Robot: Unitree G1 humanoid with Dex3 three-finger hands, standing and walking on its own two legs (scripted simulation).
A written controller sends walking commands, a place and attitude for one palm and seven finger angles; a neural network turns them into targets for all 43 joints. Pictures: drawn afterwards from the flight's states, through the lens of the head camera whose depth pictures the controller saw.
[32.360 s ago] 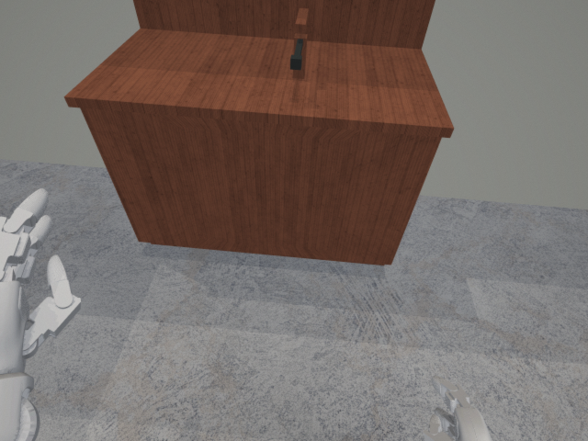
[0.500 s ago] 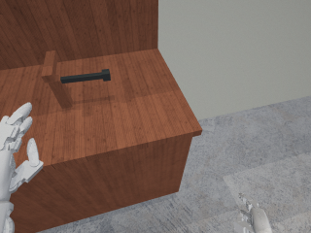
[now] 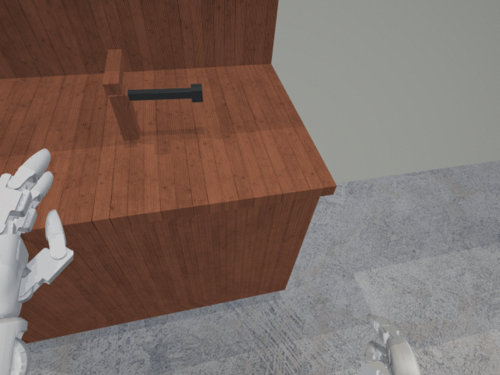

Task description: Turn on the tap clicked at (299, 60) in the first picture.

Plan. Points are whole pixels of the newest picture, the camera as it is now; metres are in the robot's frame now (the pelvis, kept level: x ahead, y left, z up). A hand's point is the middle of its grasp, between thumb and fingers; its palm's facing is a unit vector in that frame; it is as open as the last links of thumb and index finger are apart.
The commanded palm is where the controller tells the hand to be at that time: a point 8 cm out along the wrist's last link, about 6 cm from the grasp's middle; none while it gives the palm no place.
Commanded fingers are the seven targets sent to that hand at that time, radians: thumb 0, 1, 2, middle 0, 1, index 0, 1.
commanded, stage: step back with the hand held close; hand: left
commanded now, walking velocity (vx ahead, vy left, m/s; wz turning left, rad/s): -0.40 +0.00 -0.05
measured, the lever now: (196, 93) +0.65 +0.17 +0.10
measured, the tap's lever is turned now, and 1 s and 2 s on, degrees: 86 86 86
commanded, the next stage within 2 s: stop stepping back and stand still in 0.12 s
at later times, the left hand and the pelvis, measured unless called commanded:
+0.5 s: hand out of the picture +0.09 +0.22 +0.15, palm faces +0.32 -0.88 -0.36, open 7.4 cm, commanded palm +0.04 +0.27 +0.19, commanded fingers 0.00 0.90 0.90 -0.20 -0.30 -0.20 -0.30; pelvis -0.13 -0.01 +0.01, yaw -3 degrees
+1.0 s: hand out of the picture +0.03 +0.22 +0.17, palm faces +0.36 -0.87 -0.34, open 7.5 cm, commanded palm -0.02 +0.27 +0.19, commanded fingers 0.00 0.90 0.90 -0.20 -0.30 -0.20 -0.30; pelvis -0.18 -0.01 +0.00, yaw -1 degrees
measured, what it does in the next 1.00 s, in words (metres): walks backwards: left foot, then right foot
